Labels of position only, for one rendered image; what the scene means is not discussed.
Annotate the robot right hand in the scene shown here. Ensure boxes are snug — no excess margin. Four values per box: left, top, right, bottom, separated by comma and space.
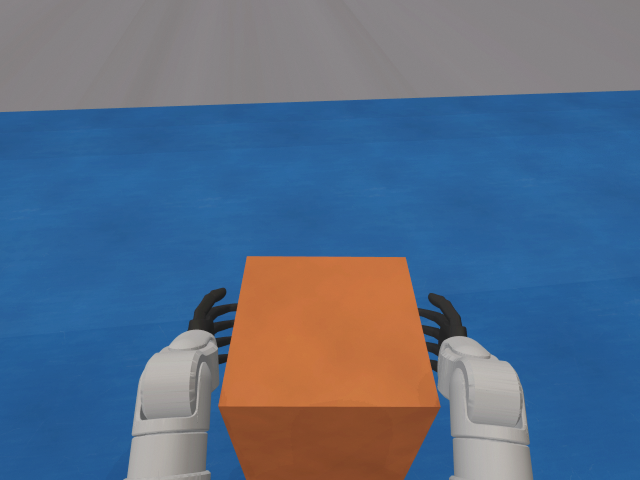
418, 293, 467, 372

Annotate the carton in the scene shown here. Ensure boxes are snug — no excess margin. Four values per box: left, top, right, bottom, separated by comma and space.
218, 256, 441, 480

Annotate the robot right forearm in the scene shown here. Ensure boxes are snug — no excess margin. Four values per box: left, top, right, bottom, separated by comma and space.
437, 336, 533, 480

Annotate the robot left hand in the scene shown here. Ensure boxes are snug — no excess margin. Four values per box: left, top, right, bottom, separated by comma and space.
188, 288, 238, 364

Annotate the robot left forearm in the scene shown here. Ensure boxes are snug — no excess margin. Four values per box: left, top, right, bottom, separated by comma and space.
123, 330, 219, 480

